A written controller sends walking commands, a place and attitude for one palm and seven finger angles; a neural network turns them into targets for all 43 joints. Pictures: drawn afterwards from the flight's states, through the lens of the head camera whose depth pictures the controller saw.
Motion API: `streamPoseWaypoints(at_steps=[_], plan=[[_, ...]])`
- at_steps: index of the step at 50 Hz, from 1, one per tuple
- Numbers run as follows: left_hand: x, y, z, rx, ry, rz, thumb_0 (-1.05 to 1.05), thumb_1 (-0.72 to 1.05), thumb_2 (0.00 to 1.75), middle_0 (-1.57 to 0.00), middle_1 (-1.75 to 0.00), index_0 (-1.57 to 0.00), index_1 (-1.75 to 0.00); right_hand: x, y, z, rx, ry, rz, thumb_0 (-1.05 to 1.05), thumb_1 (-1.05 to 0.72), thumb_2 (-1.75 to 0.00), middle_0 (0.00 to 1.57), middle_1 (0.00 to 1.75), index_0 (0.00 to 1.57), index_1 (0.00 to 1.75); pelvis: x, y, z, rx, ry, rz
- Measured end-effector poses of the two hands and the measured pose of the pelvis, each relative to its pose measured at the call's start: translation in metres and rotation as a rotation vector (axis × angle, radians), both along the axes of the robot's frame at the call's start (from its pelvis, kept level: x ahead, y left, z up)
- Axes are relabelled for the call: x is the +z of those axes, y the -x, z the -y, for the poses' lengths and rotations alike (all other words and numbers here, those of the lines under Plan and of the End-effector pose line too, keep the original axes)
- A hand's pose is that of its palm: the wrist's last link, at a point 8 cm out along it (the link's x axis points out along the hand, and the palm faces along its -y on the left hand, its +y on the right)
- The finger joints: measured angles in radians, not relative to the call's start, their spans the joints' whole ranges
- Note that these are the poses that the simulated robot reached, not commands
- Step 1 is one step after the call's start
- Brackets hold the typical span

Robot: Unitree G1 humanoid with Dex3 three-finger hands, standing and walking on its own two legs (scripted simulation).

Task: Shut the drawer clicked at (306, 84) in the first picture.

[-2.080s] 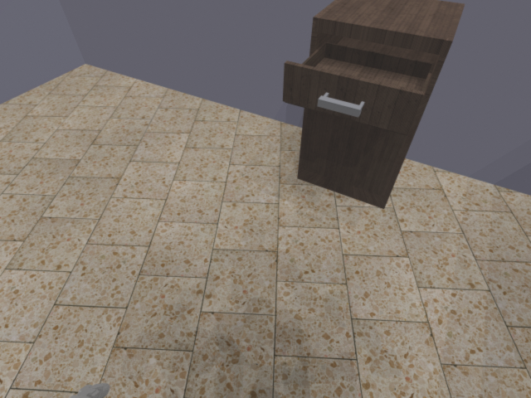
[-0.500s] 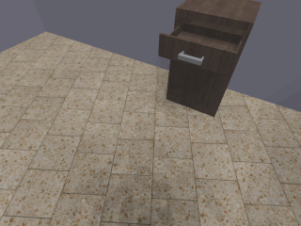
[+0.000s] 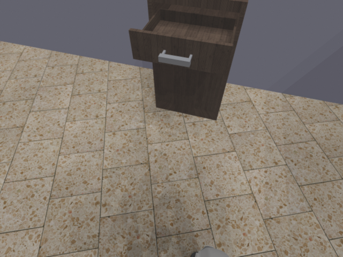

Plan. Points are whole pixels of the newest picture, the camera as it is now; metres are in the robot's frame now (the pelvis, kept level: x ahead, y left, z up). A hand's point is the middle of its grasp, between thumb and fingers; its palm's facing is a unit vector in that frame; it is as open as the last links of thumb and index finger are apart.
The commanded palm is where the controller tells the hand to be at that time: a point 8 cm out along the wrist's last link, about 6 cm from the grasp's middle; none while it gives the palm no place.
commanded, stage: walk to a spot facing it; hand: left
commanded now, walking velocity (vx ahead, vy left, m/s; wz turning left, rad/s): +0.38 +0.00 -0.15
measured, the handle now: (175, 57) +0.87 +0.02 -0.04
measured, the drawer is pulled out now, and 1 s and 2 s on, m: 0.30 0.30 0.30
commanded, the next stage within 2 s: turn to face it in 0.26 s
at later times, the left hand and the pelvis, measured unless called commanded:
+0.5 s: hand (108, 252) +0.16 +0.18 -0.18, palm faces +0.10 -0.99 -0.10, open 7.4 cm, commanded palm none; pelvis +0.19 +0.03 +0.01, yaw -1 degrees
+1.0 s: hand (119, 190) +0.31 +0.18 -0.14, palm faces -0.10 -0.97 -0.23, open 7.3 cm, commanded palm none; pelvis +0.22 +0.01 +0.02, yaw -10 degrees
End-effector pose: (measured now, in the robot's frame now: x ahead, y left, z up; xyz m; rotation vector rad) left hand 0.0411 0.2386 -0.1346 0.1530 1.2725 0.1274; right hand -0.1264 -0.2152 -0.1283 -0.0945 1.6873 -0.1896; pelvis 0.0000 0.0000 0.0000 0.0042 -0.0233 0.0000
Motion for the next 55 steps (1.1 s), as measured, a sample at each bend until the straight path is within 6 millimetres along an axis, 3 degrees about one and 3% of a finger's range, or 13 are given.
streamPoseWaypoints(at_steps=[2, 4, 11, 17, 24, 27, 31, 37, 43, 47, 55], plan=[[-0.003, -0.028, 0.005, 0.002, -0.02, 0.062, 0.01, 0.91, 0.9, -0.2, -0.3, -0.2, -0.3, -0.006, -0.011, 0.008, -0.015, -0.008, -0.026, 0.01, -0.9, -0.89, 0.2, 0.3, 0.21, 0.3, -0.006, -0.015, 0.009, -0.003, -0.002, 0.011], [-0.001, -0.044, 0.01, 0.017, -0.023, 0.086, 0.01, 0.91, 0.9, -0.2, -0.3, -0.2, -0.3, -0.007, -0.039, 0.016, -0.018, 0.0, 0.01, 0.01, -0.9, -0.89, 0.2, 0.3, 0.2, 0.3, -0.003, -0.029, 0.015, -0.003, 0.0, 0.025], [0.012, -0.066, 0.029, 0.004, 0.007, 0.017, 0.01, 0.91, 0.9, -0.2, -0.3, -0.2, -0.3, 0.007, -0.195, 0.032, 0.016, 0.043, 0.351, 0.01, -0.91, -0.89, 0.2, 0.3, 0.2, 0.3, 0.019, -0.077, 0.017, -0.017, 0.013, 0.017], [0.007, -0.084, 0.033, 0.04, 0.061, -0.022, 0.01, 0.9, 0.9, -0.2, -0.3, -0.2, -0.3, 0.022, -0.303, 0.02, 0.07, 0.043, 0.514, 0.01, -0.92, -0.89, 0.2, 0.3, 0.2, 0.3, 0.022, -0.123, 0.004, -0.003, 0.04, 0.004], [-0.018, -0.103, 0.008, 0.115, 0.094, -0.112, 0.01, 0.9, 0.9, -0.2, -0.3, -0.2, -0.3, 0.019, -0.39, -0.016, 0.161, 0.06, 0.561, 0.0, -0.91, -0.89, 0.2, 0.3, 0.2, 0.3, 0.006, -0.182, -0.025, -0.004, 0.055, 0.003], [-0.018, -0.116, -0.006, 0.084, 0.078, -0.169, 0.01, 0.91, 0.9, -0.2, -0.3, -0.2, -0.3, 0.02, -0.399, -0.029, 0.126, 0.066, 0.566, 0.0, -0.91, -0.89, 0.2, 0.3, 0.2, 0.3, 0.008, -0.196, -0.033, -0.046, 0.035, 0.01], [-0.007, -0.15, -0.022, 0.031, 0.047, -0.171, 0.01, 0.91, 0.9, -0.2, -0.3, -0.2, -0.3, 0.028, -0.398, -0.025, 0.061, 0.112, 0.566, -0.02, -0.95, -0.89, 0.2, 0.3, 0.21, 0.3, 0.017, -0.207, -0.039, -0.084, 0.024, 0.008], [0.007, -0.209, -0.028, -0.019, 0.009, -0.079, 0.01, 0.91, 0.9, -0.2, -0.3, -0.2, -0.3, 0.021, -0.372, -0.016, 0.012, 0.108, 0.46, -0.02, -0.94, -0.89, 0.2, 0.3, 0.21, 0.3, 0.021, -0.218, -0.037, -0.119, 0.013, 0.005], [0.014, -0.255, -0.009, -0.095, -0.032, 0.02, 0.01, 0.91, 0.9, -0.2, -0.3, -0.19, -0.3, -0.005, -0.338, -0.007, -0.081, 0.055, 0.379, 0.0, -0.92, -0.89, 0.2, 0.3, 0.2, 0.3, 0.012, -0.223, -0.02, -0.154, -0.012, 0.018], [0.019, -0.268, 0.006, -0.124, -0.047, 0.058, 0.01, 0.91, 0.9, -0.2, -0.3, -0.2, -0.3, -0.015, -0.321, -0.002, -0.125, 0.028, 0.325, 0.0, -0.91, -0.89, 0.2, 0.3, 0.2, 0.3, 0.01, -0.222, -0.011, -0.16, 0.004, 0.02], [0.022, -0.268, 0.012, -0.133, -0.018, 0.049, 0.01, 0.92, 0.9, -0.2, -0.3, -0.2, -0.3, 0.005, -0.312, 0.0, -0.142, 0.046, 0.325, 0.01, -0.91, -0.89, 0.2, 0.3, 0.2, 0.3, 0.022, -0.223, -0.008, -0.187, 0.009, -0.002]])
